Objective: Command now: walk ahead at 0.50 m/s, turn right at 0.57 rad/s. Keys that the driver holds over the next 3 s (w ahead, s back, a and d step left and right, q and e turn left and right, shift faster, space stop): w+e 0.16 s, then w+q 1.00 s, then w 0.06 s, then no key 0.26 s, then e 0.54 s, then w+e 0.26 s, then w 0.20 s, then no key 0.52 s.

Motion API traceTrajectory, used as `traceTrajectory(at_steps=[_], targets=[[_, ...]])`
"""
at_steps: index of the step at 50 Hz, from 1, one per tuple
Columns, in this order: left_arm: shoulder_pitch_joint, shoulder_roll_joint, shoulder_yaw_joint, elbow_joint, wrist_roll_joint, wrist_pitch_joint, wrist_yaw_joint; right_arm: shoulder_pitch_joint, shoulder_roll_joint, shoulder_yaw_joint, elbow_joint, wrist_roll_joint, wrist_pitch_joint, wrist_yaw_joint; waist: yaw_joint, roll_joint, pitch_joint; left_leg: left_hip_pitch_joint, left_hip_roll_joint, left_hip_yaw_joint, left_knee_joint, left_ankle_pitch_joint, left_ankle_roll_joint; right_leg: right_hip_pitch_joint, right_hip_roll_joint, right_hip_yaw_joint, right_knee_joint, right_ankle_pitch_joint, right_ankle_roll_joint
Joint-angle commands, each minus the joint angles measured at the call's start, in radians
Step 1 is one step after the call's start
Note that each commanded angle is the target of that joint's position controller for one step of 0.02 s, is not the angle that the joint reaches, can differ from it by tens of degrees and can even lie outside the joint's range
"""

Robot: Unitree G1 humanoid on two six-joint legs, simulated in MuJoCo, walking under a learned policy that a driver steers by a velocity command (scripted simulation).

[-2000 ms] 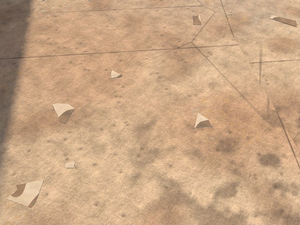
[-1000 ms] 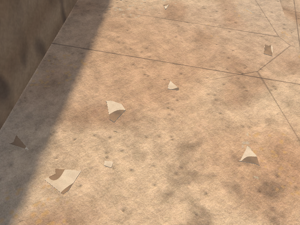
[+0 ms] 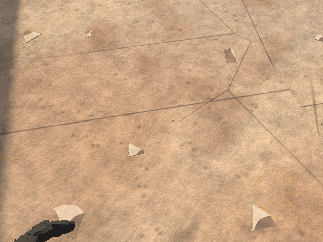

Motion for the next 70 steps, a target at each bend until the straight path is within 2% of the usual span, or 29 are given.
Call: traceTrajectory(at_steps=[1,2,3,4,5,6,7,8,11,22,26,29,30,31,32,33,35,36,40,44,48,52,53,54,55,56,58,65,70], targets=[[0.088,0.133,0.055,-0.063,0.002,-0.003,-0.001,-0.054,-0.213,-0.05,-0.064,0.017,0.008,-0.009,0.136,0.108,-0.075,-0.045,0.248,-0.035,0.219,0.972,0.137,0.23,0.1,-0.093,-0.034,-0.1,-0.069],[0.261,0.189,0.089,-0.016,-0.003,0.005,0.011,-0.049,-0.189,-0.039,-0.07,0.014,0.013,-0.013,0.223,0.09,-0.165,-0.151,0.21,-0.007,0.445,0.965,0.103,0.485,0.143,-0.092,-0.073,-0.06,-0.107],[0.393,0.281,0.116,0.009,-0.013,0.016,0.033,-0.009,-0.109,-0.008,-0.094,-0.027,0.008,-0.015,0.243,-0.09,-0.257,-0.433,0.148,-0.006,0.789,0.422,0.052,0.787,-0.037,0.195,-0.076,-0.011,-0.178],[0.325,0.354,0.114,-0.032,-0.012,0.0,0.029,0.038,-0.027,0.025,-0.158,-0.035,-0.02,-0.007,0.139,-0.264,-0.4,-0.792,-0.068,-0.186,1.112,-0.239,0.001,1.014,-0.262,0.826,-0.277,-0.291,-0.389],[0.336,0.26,0.09,-0.043,-0.006,-0.016,0.02,-0.07,-0.141,0.004,-0.165,0.001,-0.05,0.006,0.219,-0.109,-0.406,-0.892,-0.015,-0.345,1.158,-0.183,0.018,1.001,-0.266,0.838,-0.369,-0.375,-0.35],[0.309,0.212,0.076,-0.03,-0.001,-0.03,0.02,-0.131,-0.149,0.005,-0.187,0.025,-0.062,0.011,0.208,-0.079,-0.264,-0.935,0.024,-0.325,1.109,-0.097,0.039,0.891,-0.232,0.691,-0.37,-0.329,-0.307],[0.252,0.187,0.066,-0.031,-0.001,-0.037,0.02,-0.136,-0.132,0.01,-0.179,0.007,-0.067,0.003,0.157,0.018,-0.173,-0.886,0.07,-0.323,1.013,-0.022,0.043,0.734,-0.186,0.573,-0.363,-0.204,-0.269],[0.193,0.156,0.057,-0.039,0.005,-0.04,0.024,-0.137,-0.137,0.005,-0.172,-0.021,-0.064,-0.004,0.122,0.022,-0.137,-0.814,0.098,-0.326,0.924,0.023,0.036,0.619,-0.149,0.49,-0.365,-0.08,-0.248],[0.152,0.118,0.038,-0.029,0.023,-0.05,0.036,-0.064,-0.105,0.011,-0.129,-0.029,-0.029,0.005,0.075,-0.005,-0.122,-0.696,0.127,-0.289,0.844,0.094,0.006,0.472,-0.125,0.341,-0.412,0.178,-0.247],[0.272,0.167,0.04,0.108,0.02,-0.062,0.048,-0.323,-0.044,0.044,-0.19,0.004,-0.018,0.042,0.192,-0.003,0.034,-0.759,0.076,-0.257,0.34,0.513,0.037,0.579,-0.134,0.075,-0.497,0.101,-0.155],[0.279,0.181,0.049,0.134,0.012,-0.039,0.057,-0.338,-0.048,0.041,-0.224,-0.003,-0.019,0.069,0.176,-0.012,0.027,-0.792,0.036,-0.233,0.29,0.341,0.094,0.737,-0.181,0.041,-0.396,0.328,-0.122],[0.236,0.202,0.053,0.117,0.015,-0.016,0.077,-0.105,-0.128,-0.004,-0.184,-0.011,-0.008,0.06,0.037,-0.033,-0.145,-0.445,-0.077,-0.141,0.265,0.272,0.161,0.707,-0.126,-0.042,-0.044,0.811,-0.063],[0.247,0.181,0.04,0.098,0.027,-0.018,0.088,0.048,-0.191,-0.029,-0.161,-0.007,-0.002,0.048,-0.03,0.025,-0.248,-0.148,0.014,-0.293,0.274,0.338,0.217,0.501,-0.097,-0.066,0.222,0.617,-0.022],[0.364,0.066,0.002,0.056,0.045,-0.044,0.072,0.101,-0.291,-0.051,-0.162,-0.006,-0.005,0.044,0.038,0.282,-0.375,0.239,0.271,-0.834,0.219,0.184,0.418,0.053,0.113,-0.047,0.62,-0.151,0.058],[0.305,0.116,0.004,0.067,0.034,-0.078,0.054,0.133,-0.194,-0.026,-0.164,0.001,-0.004,0.043,-0.014,0.225,-0.456,0.332,0.308,-1.051,0.08,0.075,0.431,-0.093,0.14,0.126,0.721,-0.474,0.052],[0.211,0.166,0.018,0.033,-0.007,-0.1,0.038,0.085,-0.159,-0.014,-0.168,-0.006,-0.001,0.037,-0.023,0.17,-0.308,0.233,0.285,-0.903,0.053,0.062,0.377,-0.176,0.08,0.146,0.73,-0.405,0.037],[0.133,0.151,0.014,0.012,0.014,-0.115,0.043,-0.031,-0.134,-0.006,-0.192,-0.009,0.005,0.031,0.037,0.017,-0.129,-0.051,0.211,-0.709,0.025,0.234,0.333,-0.137,0.005,0.112,0.566,-0.288,0.039],[0.146,0.154,0.02,0.01,0.027,-0.108,0.047,-0.064,-0.117,0.002,-0.206,-0.02,0.005,0.028,0.072,0.039,-0.104,-0.147,0.182,-0.656,0.0,0.326,0.328,-0.071,-0.018,0.113,0.512,-0.254,0.049],[0.172,0.112,0.011,0.013,0.04,-0.074,0.059,-0.089,-0.133,-0.003,-0.202,-0.015,0.004,0.01,0.11,0.087,-0.073,-0.323,0.124,-0.537,-0.042,0.491,0.338,0.005,-0.016,0.072,0.345,-0.182,0.121],[0.015,0.069,-0.007,-0.02,0.035,-0.08,0.056,-0.043,-0.156,-0.011,-0.173,-0.003,0.017,-0.01,0.05,0.108,-0.054,-0.389,0.053,-0.468,-0.021,0.403,0.271,0.093,0.038,0.058,0.029,0.1,0.142],[-0.065,0.1,0.005,-0.04,0.015,-0.095,0.041,0.017,-0.156,-0.014,-0.144,0.006,0.032,-0.016,0.023,0.125,-0.059,-0.313,0.087,-0.569,0.042,0.295,0.243,0.147,0.073,0.093,-0.121,0.146,0.125],[0.055,0.15,0.038,-0.012,0.012,-0.11,0.042,-0.012,-0.13,-0.011,-0.149,-0.001,0.043,-0.017,0.106,0.161,-0.085,-0.257,0.094,-0.651,0.191,0.31,0.196,0.313,0.068,0.09,-0.204,0.03,0.051],[0.159,0.182,0.053,0.0,0.026,-0.115,0.049,-0.012,-0.084,0.006,-0.158,-0.007,0.04,-0.012,0.157,0.128,-0.177,-0.307,0.043,-0.603,0.354,0.303,0.164,0.505,-0.006,0.142,-0.2,0.008,0.004],[0.289,0.242,0.068,0.007,0.034,-0.111,0.054,0.055,-0.015,0.028,-0.17,-0.026,0.034,-0.01,0.171,-0.044,-0.321,-0.483,-0.058,-0.495,0.646,0.025,0.116,0.793,-0.2,0.354,-0.176,-0.039,-0.074],[0.352,0.284,0.083,0.05,0.028,-0.093,0.046,0.147,-0.014,0.036,-0.201,0.011,0.025,-0.009,0.133,-0.35,-0.379,-0.801,-0.114,-0.402,0.914,-0.251,0.073,0.97,-0.366,0.813,-0.307,-0.351,-0.204],[0.31,0.185,0.062,0.026,0.014,-0.09,0.045,0.096,-0.12,0.013,-0.173,0.02,0.029,-0.014,0.162,-0.174,-0.264,-0.881,-0.035,-0.428,1.018,-0.17,0.059,0.88,-0.338,0.791,-0.356,-0.546,-0.172],[0.22,0.124,0.039,0.018,0.026,-0.082,0.05,-0.055,-0.141,0.001,-0.199,-0.002,0.041,-0.013,0.163,-0.028,-0.088,-0.858,0.025,-0.373,1.01,-0.012,0.047,0.648,-0.254,0.496,-0.379,-0.315,-0.119],[0.173,0.13,0.039,0.093,0.026,-0.092,0.046,-0.107,-0.018,0.028,-0.219,-0.023,0.044,-0.002,0.094,-0.047,-0.032,-0.73,0.049,-0.314,0.683,0.106,0.01,0.477,-0.165,0.131,-0.424,0.438,-0.161],[0.21,0.162,0.041,0.149,0.006,-0.061,0.057,-0.215,-0.007,0.039,-0.227,-0.021,0.028,0.024,0.136,-0.06,-0.091,-0.553,0.014,-0.245,0.378,0.365,0.02,0.499,-0.126,0.019,-0.385,0.505,-0.119]])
